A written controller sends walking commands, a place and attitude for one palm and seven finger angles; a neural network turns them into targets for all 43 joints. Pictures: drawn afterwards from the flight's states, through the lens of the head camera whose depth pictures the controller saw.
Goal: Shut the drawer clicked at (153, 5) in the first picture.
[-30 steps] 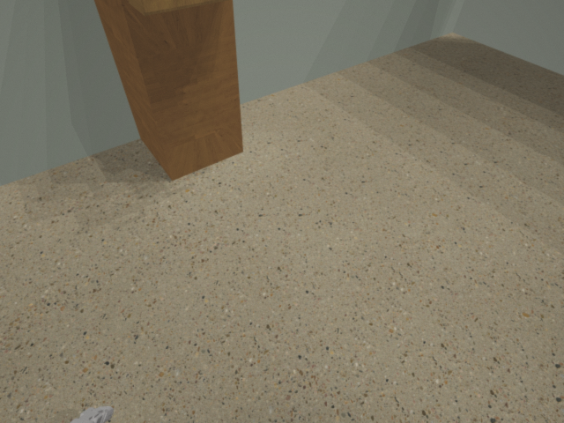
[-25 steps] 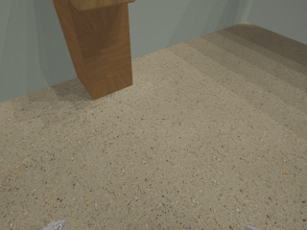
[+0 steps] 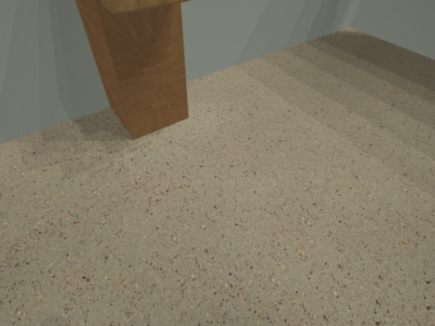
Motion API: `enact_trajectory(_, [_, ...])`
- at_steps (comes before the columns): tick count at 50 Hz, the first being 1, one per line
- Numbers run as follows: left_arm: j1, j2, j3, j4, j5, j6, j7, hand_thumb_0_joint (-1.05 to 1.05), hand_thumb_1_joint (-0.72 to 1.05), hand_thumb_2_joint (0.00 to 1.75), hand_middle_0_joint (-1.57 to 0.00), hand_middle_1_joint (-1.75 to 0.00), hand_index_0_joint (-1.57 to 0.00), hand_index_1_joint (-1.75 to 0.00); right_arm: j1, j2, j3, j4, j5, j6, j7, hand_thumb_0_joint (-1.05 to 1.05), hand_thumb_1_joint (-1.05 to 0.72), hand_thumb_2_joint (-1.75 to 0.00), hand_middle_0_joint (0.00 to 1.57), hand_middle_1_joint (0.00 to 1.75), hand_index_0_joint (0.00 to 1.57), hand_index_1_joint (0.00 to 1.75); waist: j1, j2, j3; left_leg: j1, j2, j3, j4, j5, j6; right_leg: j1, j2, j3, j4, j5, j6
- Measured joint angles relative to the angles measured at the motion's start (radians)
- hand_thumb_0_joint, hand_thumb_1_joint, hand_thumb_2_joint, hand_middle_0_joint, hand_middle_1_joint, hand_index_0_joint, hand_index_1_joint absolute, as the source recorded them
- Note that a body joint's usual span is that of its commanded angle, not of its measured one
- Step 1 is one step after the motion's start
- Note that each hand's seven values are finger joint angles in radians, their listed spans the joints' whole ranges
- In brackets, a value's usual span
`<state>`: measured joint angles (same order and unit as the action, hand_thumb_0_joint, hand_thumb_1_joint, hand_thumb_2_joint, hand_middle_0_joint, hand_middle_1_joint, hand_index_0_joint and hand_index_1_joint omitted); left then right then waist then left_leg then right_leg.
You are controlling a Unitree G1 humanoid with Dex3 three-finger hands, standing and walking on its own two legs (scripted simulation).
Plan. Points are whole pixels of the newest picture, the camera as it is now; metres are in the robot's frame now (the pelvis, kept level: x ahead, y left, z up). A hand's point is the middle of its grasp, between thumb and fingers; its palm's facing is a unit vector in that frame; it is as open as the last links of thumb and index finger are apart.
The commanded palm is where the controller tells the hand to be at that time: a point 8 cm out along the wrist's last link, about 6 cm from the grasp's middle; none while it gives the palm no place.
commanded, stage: stand and wait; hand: left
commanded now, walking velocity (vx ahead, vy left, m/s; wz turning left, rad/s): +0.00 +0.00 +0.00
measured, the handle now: out of the picture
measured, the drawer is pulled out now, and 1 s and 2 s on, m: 0.17 0.17 0.17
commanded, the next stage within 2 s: look at it before walking up in 0.26 s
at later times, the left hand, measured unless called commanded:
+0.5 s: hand out of the picture +0.07 +0.24 -0.16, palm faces -0.04 -0.94 -0.33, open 7.4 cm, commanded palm none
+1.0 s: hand out of the picture +0.07 +0.24 -0.15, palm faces -0.03 -0.94 -0.34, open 7.4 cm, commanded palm none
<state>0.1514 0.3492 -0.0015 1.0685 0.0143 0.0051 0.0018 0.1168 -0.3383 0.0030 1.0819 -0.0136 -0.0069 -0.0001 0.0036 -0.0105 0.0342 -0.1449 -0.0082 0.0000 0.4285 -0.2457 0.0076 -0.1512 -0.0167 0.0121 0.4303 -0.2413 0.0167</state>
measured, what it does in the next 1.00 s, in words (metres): stands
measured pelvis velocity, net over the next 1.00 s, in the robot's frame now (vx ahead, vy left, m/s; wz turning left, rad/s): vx -0.01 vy -0.01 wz -0.01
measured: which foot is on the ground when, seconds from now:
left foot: down 0.00-1.00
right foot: down 0.00-1.00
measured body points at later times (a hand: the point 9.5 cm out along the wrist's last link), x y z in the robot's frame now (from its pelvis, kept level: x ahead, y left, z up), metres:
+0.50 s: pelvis -0.01 -0.01 +0.00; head -0.01 -0.01 +0.45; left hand +0.07 +0.29 -0.13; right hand +0.07 -0.30 -0.13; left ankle -0.01 +0.11 -0.74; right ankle +0.00 -0.13 -0.74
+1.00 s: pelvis -0.01 -0.01 +0.00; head +0.00 -0.01 +0.45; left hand +0.07 +0.29 -0.13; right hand +0.08 -0.31 -0.13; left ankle -0.01 +0.11 -0.74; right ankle +0.00 -0.13 -0.74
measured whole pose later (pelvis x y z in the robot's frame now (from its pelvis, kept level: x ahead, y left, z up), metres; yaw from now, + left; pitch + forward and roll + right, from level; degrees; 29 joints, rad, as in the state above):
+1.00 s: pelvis -0.01 -0.01 +0.00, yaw -1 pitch -2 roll +0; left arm 0.13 0.34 0.00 1.09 0.02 -0.01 0.00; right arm 0.11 -0.34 0.01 1.12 -0.01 -0.01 0.00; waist 0.00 -0.01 0.03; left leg -0.13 0.01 0.00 0.37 -0.21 -0.01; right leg -0.14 0.00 0.02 0.38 -0.20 0.00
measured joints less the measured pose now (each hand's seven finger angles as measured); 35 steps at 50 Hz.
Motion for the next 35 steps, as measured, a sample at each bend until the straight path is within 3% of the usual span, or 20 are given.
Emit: enact_trajectory(35, [-0.016,-0.008,-0.003,0.024,0.001,-0.011,-0.003,0.01,0.90,0.90,-0.21,-0.30,-0.20,-0.30,-0.003,0.002,0.002,0.035,0.002,-0.005,0.003,0.00,-0.90,-0.90,0.21,0.30,0.21,0.30,-0.005,0.002,-0.002,0.006,0.018,0.002,-0.043,0.033,-0.016,0.000,0.017,0.002,-0.038,0.033,-0.015])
